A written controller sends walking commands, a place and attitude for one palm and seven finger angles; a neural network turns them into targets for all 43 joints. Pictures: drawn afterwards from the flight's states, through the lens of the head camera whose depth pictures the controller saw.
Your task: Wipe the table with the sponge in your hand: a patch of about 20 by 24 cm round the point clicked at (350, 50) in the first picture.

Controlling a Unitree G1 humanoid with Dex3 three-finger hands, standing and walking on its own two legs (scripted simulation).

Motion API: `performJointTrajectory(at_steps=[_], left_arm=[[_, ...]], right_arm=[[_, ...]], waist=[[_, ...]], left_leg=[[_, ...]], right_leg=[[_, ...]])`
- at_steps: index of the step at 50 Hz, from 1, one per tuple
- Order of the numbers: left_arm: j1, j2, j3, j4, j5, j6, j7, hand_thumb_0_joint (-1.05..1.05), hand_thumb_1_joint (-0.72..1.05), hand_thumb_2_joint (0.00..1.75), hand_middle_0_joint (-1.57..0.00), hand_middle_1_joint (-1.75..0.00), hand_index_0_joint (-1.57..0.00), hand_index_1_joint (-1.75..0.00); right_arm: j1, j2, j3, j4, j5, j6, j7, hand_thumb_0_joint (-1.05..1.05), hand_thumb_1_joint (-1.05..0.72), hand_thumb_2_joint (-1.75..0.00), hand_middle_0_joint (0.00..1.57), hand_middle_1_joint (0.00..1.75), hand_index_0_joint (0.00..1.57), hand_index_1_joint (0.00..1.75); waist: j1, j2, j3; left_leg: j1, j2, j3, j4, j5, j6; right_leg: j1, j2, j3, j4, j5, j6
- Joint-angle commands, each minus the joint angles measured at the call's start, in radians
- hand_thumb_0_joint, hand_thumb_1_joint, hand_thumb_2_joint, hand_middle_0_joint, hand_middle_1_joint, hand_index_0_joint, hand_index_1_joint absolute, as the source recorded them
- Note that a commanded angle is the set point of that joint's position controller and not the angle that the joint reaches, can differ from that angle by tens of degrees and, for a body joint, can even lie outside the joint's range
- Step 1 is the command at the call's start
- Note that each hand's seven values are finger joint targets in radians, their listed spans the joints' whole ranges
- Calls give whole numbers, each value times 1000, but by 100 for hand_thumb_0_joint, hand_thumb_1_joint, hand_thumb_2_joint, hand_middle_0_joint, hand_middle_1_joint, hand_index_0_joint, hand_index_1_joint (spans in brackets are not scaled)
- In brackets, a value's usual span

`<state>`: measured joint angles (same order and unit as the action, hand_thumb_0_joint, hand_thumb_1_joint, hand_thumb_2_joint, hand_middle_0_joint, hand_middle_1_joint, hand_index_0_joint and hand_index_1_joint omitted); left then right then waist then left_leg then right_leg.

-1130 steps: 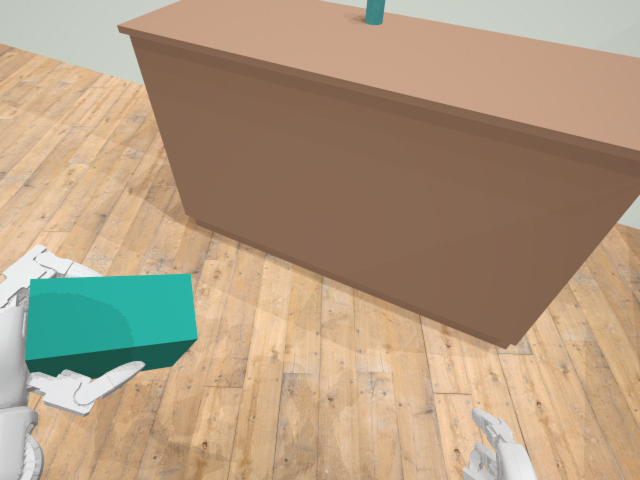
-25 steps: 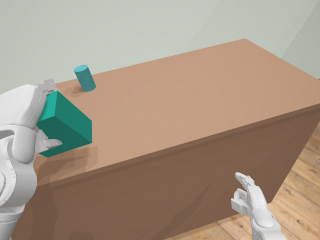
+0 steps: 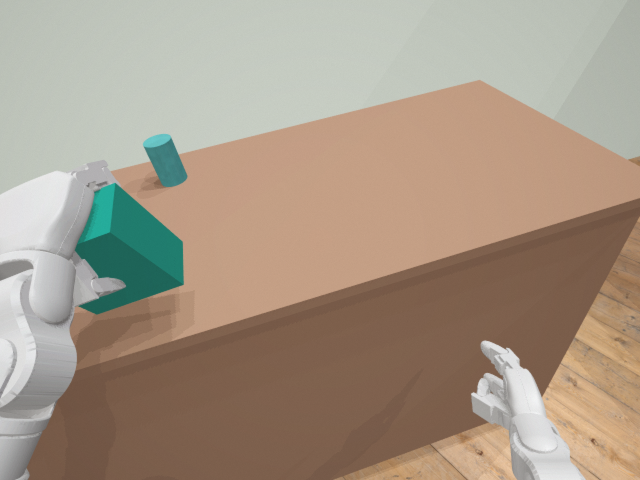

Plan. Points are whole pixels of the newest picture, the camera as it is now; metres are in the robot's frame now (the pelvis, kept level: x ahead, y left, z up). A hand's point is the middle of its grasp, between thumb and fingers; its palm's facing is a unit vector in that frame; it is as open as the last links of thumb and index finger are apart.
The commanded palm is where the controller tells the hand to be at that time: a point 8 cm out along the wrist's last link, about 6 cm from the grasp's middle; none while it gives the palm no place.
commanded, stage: move the sponge above the wiping area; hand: left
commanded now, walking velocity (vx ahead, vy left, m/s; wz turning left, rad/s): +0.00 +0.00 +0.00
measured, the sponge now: (118, 262) +0.27 +0.28 +0.19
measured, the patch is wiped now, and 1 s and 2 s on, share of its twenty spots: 0.00 0.00 0.00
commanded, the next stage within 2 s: none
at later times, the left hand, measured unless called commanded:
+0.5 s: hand (90, 234) +0.27 +0.30 +0.23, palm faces +0.28 -0.09 -0.96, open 10.4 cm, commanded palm +0.21 +0.30 +0.30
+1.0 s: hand (96, 236) +0.29 +0.31 +0.21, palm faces +0.17 -0.05 -0.98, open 10.4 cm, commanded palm +0.24 +0.31 +0.28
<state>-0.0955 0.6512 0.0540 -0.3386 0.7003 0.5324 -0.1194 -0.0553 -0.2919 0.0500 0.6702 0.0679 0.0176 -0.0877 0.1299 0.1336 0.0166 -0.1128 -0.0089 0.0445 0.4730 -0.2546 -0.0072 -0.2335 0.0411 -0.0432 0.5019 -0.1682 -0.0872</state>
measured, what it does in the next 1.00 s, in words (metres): stands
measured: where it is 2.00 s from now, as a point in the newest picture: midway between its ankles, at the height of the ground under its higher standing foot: outside the picture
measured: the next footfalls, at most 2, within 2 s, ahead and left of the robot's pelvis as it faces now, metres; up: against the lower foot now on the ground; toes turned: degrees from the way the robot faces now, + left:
none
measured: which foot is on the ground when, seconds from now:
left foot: down 0.00-1.00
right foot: down 0.00-1.00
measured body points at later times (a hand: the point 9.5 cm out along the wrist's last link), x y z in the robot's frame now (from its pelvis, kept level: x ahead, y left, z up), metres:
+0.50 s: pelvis +0.01 +0.02 +0.01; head -0.01 -0.04 +0.45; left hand +0.25 +0.30 +0.28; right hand +0.29 -0.15 -0.06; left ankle +0.01 +0.13 -0.73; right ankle +0.07 -0.06 -0.73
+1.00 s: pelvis +0.02 +0.01 +0.01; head +0.01 -0.05 +0.45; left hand +0.27 +0.31 +0.26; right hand +0.30 -0.17 -0.07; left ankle +0.01 +0.13 -0.73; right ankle +0.07 -0.06 -0.73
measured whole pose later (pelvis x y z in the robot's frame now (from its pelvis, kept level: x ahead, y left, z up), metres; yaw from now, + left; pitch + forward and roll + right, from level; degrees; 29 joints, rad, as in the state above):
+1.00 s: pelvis +0.02 +0.01 +0.01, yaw +1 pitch -4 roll +2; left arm -0.16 0.65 0.01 -0.21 0.80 0.54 -0.20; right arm -0.03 -0.28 0.07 0.67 0.07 0.00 -0.07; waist 0.13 0.12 0.01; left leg -0.10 -0.03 0.03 0.40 -0.24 0.01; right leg -0.22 0.03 -0.05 0.46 -0.17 -0.07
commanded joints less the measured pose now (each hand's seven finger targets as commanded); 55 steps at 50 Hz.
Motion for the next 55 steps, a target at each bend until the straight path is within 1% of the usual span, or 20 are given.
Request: performJointTrajectory(at_steps=[1,8,10,13,15,16,24,25,27,30,36,39,40,41,44,45,48,50,53,55], left_arm=[[-331,258,164,-117,50,-9,44,0,10,130,-120,-160,-120,-160],[-401,220,101,-106,83,-16,32,0,10,130,-120,-160,-120,-160],[-447,240,111,-135,101,-12,35,0,10,130,-120,-160,-120,-160],[-410,248,125,-96,113,-6,33,0,10,130,-120,-160,-120,-160],[-400,278,159,-111,120,5,30,0,10,130,-120,-160,-120,-160],[-412,254,136,-112,117,4,26,0,10,130,-120,-160,-120,-160],[-260,225,143,-166,93,16,0,0,10,130,-120,-160,-120,-160],[-293,226,137,-165,97,22,-2,0,10,130,-120,-160,-120,-160],[-326,214,110,-99,101,17,0,0,10,130,-120,-160,-120,-160],[-422,256,117,-111,123,9,4,0,10,130,-120,-160,-120,-160],[-480,262,90,-91,154,-7,-9,0,10,130,-120,-160,-120,-160],[-387,275,121,-69,152,-7,-24,0,10,130,-120,-160,-120,-160],[-383,288,141,-70,154,2,-27,0,10,130,-120,-160,-120,-160],[-367,289,149,-52,149,2,-28,0,10,130,-120,-160,-120,-160],[-314,290,158,-41,140,2,-37,0,10,130,-120,-160,-120,-160],[-328,299,166,-43,137,8,-40,0,10,130,-120,-160,-120,-160],[-352,266,120,-8,136,-6,-44,0,10,130,-120,-160,-120,-160],[-416,268,107,-13,146,-12,-45,0,10,130,-120,-160,-120,-160],[-416,287,107,19,163,-31,-49,0,10,130,-120,-160,-120,-160],[-474,306,114,19,170,-39,-53,0,10,130,-120,-160,-120,-160]], right_arm=[[-276,-56,-14,-197,-2,-66,-4,0,-90,-90,20,30,20,30],[-253,-51,-7,-187,-1,-81,-12,0,-90,-90,20,30,20,30],[-284,-36,8,-203,10,-92,-10,0,-90,-90,20,30,20,30],[-243,-50,-3,-185,-7,-82,-7,0,-90,-90,20,30,20,30],[-275,-41,5,-197,1,-82,-1,0,-90,-90,20,30,20,30],[-252,-49,3,-190,-6,-76,1,0,-90,-90,20,30,20,30],[-241,-47,-2,-203,-1,-60,14,0,-90,-90,20,30,20,30],[-282,-39,9,-211,7,-69,11,0,-90,-90,20,30,20,30],[-230,-51,2,-189,3,-67,5,0,-90,-90,20,30,20,30],[-271,-46,8,-200,10,-82,-6,0,-90,-90,20,30,20,30],[-241,-55,-1,-180,-6,-95,-5,0,-90,-90,20,30,20,30],[-218,-55,-5,-175,-6,-83,3,0,-90,-90,20,30,20,30],[-264,-48,3,-190,2,-90,6,0,-90,-90,20,30,20,30],[-219,-61,-4,-174,-10,-81,9,0,-90,-90,20,30,20,30],[-210,-59,-7,-182,-5,-66,14,0,-90,-90,20,30,20,30],[-259,-55,2,-192,6,-72,15,0,-90,-90,20,30,20,30],[-206,-65,-7,-180,0,-67,11,0,-90,-90,20,30,20,30],[-254,-52,3,-197,11,-83,4,0,-90,-90,20,30,20,30],[-196,-68,-8,-177,-3,-81,2,0,-90,-90,20,30,20,30],[-241,-56,0,-186,9,-97,-3,0,-90,-90,20,30,20,30]], waist=[[15,-89,-183],[11,-84,-182],[17,-43,-203],[25,-91,-213],[32,-72,-219],[27,-67,-237],[28,-93,-225],[23,-80,-208],[7,-100,-179],[11,-54,-224],[16,-16,-294],[21,-71,-264],[28,-63,-265],[25,-80,-276],[25,-113,-245],[24,-70,-224],[9,-82,-230],[7,-62,-227],[3,-94,-259],[2,-60,-250]], left_leg=[[-92,0,-67,-55,86,21],[-64,-6,-85,-120,55,24],[-55,-9,-89,-127,51,23],[-68,-3,-93,-140,98,23],[-68,-4,-91,-128,120,21],[-68,-1,-88,-134,148,21],[-54,2,-83,-122,204,27],[-50,2,-89,-117,187,26],[-59,3,-88,-124,158,26],[-39,-7,-92,-117,143,27],[-25,-14,-95,-113,242,29],[-31,-13,-95,-120,269,31],[-35,-11,-101,-108,268,28],[-49,-8,-89,-108,286,30],[-61,-9,-84,-109,264,30],[-57,-9,-93,-104,244,28],[-57,-10,-84,-110,217,32],[-53,-13,-92,-100,187,32],[-55,-17,-90,-104,208,36],[-50,-19,-98,-96,186,35]], right_leg=[[150,-117,241,-164,-241,29],[137,-83,157,-137,-174,29],[138,-74,182,-135,-182,18],[181,-71,146,-116,-108,21],[184,-66,186,-120,-105,11],[208,-70,147,-106,-57,14],[203,-69,133,-108,24,26],[173,-59,168,-118,-10,15],[153,-67,138,-127,-41,25],[160,-62,183,-133,-74,11],[237,-71,154,-102,45,3],[232,-69,139,-105,95,14],[232,-62,186,-105,90,0],[258,-74,149,-93,125,8],[232,-75,142,-103,108,23],[201,-63,183,-116,66,8],[192,-72,132,-118,42,24],[172,-68,183,-129,-12,11],[202,-75,141,-116,26,23],[182,-70,191,-127,-20,10]])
